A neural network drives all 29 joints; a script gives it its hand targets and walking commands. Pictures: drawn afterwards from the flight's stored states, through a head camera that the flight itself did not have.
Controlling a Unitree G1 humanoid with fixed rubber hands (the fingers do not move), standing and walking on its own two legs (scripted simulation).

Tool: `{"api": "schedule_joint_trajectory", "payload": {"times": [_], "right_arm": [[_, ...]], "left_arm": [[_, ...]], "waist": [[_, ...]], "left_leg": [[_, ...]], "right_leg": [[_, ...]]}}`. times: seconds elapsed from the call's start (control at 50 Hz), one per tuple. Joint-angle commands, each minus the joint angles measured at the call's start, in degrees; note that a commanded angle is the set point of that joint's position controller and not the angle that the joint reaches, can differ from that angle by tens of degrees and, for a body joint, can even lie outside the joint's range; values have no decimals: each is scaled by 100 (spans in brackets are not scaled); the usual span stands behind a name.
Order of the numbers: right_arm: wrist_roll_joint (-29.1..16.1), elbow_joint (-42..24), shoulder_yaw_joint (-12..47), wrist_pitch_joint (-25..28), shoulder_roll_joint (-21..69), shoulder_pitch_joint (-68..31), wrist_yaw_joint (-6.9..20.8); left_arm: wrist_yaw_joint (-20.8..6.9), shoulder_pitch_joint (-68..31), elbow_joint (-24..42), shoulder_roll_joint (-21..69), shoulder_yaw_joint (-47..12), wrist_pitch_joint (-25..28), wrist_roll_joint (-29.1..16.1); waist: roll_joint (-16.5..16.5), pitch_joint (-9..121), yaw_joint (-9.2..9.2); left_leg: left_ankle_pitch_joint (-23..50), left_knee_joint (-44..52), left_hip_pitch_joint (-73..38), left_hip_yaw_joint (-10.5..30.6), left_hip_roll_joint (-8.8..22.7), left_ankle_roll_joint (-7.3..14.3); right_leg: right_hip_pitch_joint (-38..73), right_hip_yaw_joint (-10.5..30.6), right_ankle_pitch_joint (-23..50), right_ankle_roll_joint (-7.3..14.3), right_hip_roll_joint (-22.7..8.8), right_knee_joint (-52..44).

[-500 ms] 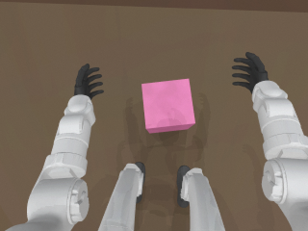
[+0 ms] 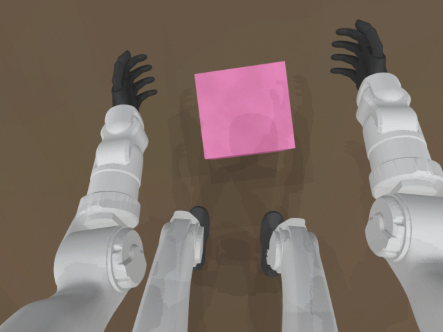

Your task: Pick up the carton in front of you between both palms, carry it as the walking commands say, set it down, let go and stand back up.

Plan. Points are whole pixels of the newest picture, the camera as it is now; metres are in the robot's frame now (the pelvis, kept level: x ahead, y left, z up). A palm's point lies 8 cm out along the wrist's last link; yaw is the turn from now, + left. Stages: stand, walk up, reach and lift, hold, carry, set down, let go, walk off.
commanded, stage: reach and lift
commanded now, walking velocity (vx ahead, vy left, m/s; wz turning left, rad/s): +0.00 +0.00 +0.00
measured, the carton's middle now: (243, 118) +0.49 +0.00 -0.45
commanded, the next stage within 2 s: none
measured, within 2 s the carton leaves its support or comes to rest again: leaves its support in 1.44 s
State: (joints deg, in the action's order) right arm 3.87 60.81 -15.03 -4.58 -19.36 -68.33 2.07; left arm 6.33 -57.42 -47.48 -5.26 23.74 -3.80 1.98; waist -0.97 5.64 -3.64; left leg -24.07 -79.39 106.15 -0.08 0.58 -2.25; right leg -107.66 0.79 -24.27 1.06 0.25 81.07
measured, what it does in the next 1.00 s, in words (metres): lowers itself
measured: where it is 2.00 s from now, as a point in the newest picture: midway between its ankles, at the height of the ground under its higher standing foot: (232, 252)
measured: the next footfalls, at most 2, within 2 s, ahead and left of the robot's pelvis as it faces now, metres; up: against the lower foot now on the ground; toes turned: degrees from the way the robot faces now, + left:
none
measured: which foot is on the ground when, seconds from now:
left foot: down 0.00-1.00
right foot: down 0.00-1.00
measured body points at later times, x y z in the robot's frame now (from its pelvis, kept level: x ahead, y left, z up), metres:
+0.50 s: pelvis -0.05 +0.01 -0.18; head +0.32 -0.01 +0.06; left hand +0.48 +0.19 -0.36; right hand +0.53 -0.19 -0.37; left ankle +0.08 +0.14 -0.54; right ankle +0.07 -0.11 -0.54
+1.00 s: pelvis -0.04 +0.01 -0.20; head +0.33 -0.01 +0.04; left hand +0.49 +0.18 -0.39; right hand +0.53 -0.16 -0.39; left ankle +0.08 +0.14 -0.54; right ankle +0.07 -0.11 -0.54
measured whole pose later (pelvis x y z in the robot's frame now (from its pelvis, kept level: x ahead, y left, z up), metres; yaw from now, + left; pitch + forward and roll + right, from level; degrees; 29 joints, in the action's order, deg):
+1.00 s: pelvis -0.04 +0.01 -0.20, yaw +2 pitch +38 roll +3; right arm -14.0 72.1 5.3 -2.1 -26.7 -88.2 -2.9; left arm 11.0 -80.3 -64.5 -13.3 8.2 -1.0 -15.3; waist 2.4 -19.9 -2.9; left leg -31.3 -122.9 129.3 -0.4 -1.8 -2.9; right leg -130.7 1.9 -32.4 1.0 -1.3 125.4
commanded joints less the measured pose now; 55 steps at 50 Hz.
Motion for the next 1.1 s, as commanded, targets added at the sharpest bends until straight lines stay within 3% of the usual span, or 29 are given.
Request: {"api": "schedule_joint_trajectory", "payload": {"times": [0.0,0.04,0.12,0.16,0.18,0.2,0.22,0.28,0.34,0.38,0.42,0.48,0.5,0.52,0.58,0.6,0.62,0.64,0.7,0.72,0.78,0.82,0.88,0.9,0.92,0.98,1.04,1.06,1.08], "right_arm": [[-305,-692,273,164,-756,-1402,-127],[-617,-496,597,180,-714,-1492,-167],[-948,-672,861,186,-1148,-1896,-342],[-1075,-850,1037,158,-1237,-2251,-405],[-1199,-834,1040,137,-1358,-2392,-419],[-1235,-813,1168,91,-1414,-2531,-431],[-1254,-779,1203,68,-1367,-2625,-443],[-1350,-388,1239,-23,-1624,-2983,-429],[-1349,80,1372,-9,-1522,-3024,-393],[-1430,348,1408,62,-1575,-3194,-378],[-1456,346,1444,157,-1653,-3424,-429],[-1681,439,1658,230,-1726,-3753,-476],[-1653,459,1738,250,-1716,-3713,-474],[-1845,518,1810,267,-1672,-3757,-458],[-1841,452,1924,354,-1633,-3626,-465],[-1826,464,1968,363,-1503,-3571,-478],[-1886,354,1990,361,-1499,-3603,-499],[-1774,484,1958,336,-1572,-3543,-508],[-1850,226,2135,343,-1495,-3708,-508],[-1910,226,2127,326,-1371,-3589,-512],[-1778,374,1979,291,-1419,-3657,-523],[-1759,397,1992,283,-1352,-3564,-530],[-1714,594,1911,318,-1268,-3462,-515],[-1712,583,1950,324,-1241,-3492,-508],[-1778,634,1932,330,-1170,-3533,-489],[-1823,665,2012,387,-1220,-3466,-484],[-1804,487,2143,438,-825,-3571,-456],[-1765,735,2094,432,-870,-3585,-472],[-1726,423,2167,471,-661,-3742,-483]], "left_arm": [[97,-1016,537,-692,-278,173,-301],[168,-1112,217,-771,-448,163,-484],[288,-1538,485,-1115,-771,144,-958],[370,-1781,550,-1213,-945,81,-1204],[406,-1944,591,-1262,-1088,62,-1308],[439,-1992,547,-1291,-1016,24,-1310],[455,-2083,544,-1260,-1068,-21,-1403],[505,-2555,370,-1320,-1199,-106,-1529],[501,-2686,-29,-1261,-1186,-74,-1530],[475,-2945,-423,-1381,-1126,-5,-1415],[457,-3169,-378,-1347,-1180,86,-1449],[461,-3334,-675,-1655,-1052,182,-1400],[466,-3445,-655,-1599,-1169,197,-1543],[466,-3387,-867,-1647,-1265,239,-1485],[429,-3337,-915,-1275,-1590,295,-1818],[408,-3309,-1035,-1235,-1597,300,-1949],[414,-3188,-1143,-1411,-1531,326,-1897],[395,-3218,-1102,-1455,-1491,315,-1900],[421,-3184,-1221,-1302,-1578,327,-1960],[450,-3223,-1150,-1508,-1417,349,-1912],[435,-3438,-1075,-1336,-1576,328,-1968],[471,-3249,-1162,-1539,-1415,359,-1834],[461,-3303,-1128,-1279,-1524,371,-1790],[460,-3288,-1113,-1259,-1458,355,-1779],[441,-3252,-1252,-1098,-1622,353,-1777],[515,-3259,-1127,-1265,-1425,407,-1638],[471,-3357,-942,-685,-1703,440,-1790],[484,-3399,-1073,-678,-1674,450,-1763],[482,-3550,-929,-569,-1662,467,-1725]], "waist": [[-435,5568,-86],[-453,5328,-139],[-471,6061,-70],[-756,6221,-14],[-627,6356,3],[-604,6350,-193],[-683,6088,-48],[-533,5861,35],[-605,4932,5],[-329,4593,4],[-441,4524,41],[-517,4616,-150],[-697,4744,38],[-343,4659,-220],[-359,4820,146],[-637,4752,191],[-488,4829,41],[-655,4557,59],[-581,4704,66],[-630,4743,-52],[-703,4389,171],[-556,4518,-26],[-416,4182,108],[-536,4059,88],[-207,4015,88],[-319,4164,-71],[-256,4165,221],[-148,4082,144],[-330,4192,223]], "left_leg": [[2121,-510,-1702,-360,-491,-233],[1792,-883,-1435,-400,-468,-218],[1724,-1569,-1722,-387,-416,-181],[1606,-1822,-1389,-346,-412,-176],[1529,-1963,-1595,-366,-402,-187],[1426,-2091,-1579,-469,-408,-205],[1228,-2130,-1252,-433,-396,-190],[812,-2421,-1239,-452,-342,-209],[368,-2610,-843,-392,-287,-180],[345,-2786,-900,-348,-254,-204],[317,-2950,-731,-309,-257,-176],[569,-3256,-588,-348,-214,-186],[635,-3314,-730,-308,-222,-171],[772,-3356,-925,-344,-216,-184],[1096,-3541,-920,-311,-260,-200],[1086,-3585,-843,-281,-297,-155],[1126,-3585,-809,-350,-307,-196],[958,-3680,-525,-354,-329,-172],[1175,-3710,-668,-365,-318,-195],[1172,-3706,-710,-375,-338,-176],[870,-3694,-308,-388,-336,-194],[965,-3630,-615,-406,-353,-194],[887,-3604,-429,-378,-373,-198],[767,-3600,-285,-383,-380,-190],[792,-3506,-518,-359,-376,-209],[1040,-3564,-688,-324,-385,-205],[1098,-3535,-771,-301,-454,-182],[1181,-3514,-865,-314,-484,-219],[1314,-3528,-954,-217,-520,-159]], "right_leg": [[3317,150,2645,-206,324,490],[2938,160,2236,-170,299,857],[2839,114,1890,-202,257,1508],[3047,99,1951,-181,218,1893],[2941,30,1780,-207,205,2002],[2929,78,1586,-200,170,2075],[2885,60,1493,-163,172,2179],[2629,68,985,-139,91,2367],[1927,81,375,-105,-4,2511],[1618,133,279,-97,-47,2693],[1620,169,313,-79,-82,2814],[1848,306,631,-86,-80,3061],[1962,247,670,-105,-101,3076],[1733,275,742,-92,-73,3189],[1955,208,1133,-70,-33,3423],[1939,206,1166,-97,-70,3426],[2098,218,1254,-99,-64,3500],[2050,284,1087,-103,-87,3414],[2055,262,1264,-106,-72,3546],[2100,242,1238,-136,-44,3557],[2084,245,1088,-107,-58,3460],[1932,241,1017,-124,-49,3483],[1594,234,937,-89,-21,3447],[1593,214,862,-109,-45,3415],[1420,188,851,-85,-13,3458],[1409,225,903,-91,-21,3466],[1329,173,999,-78,26,3370],[1251,205,973,-47,36,3378],[1289,173,1098,-77,55,3403]]}}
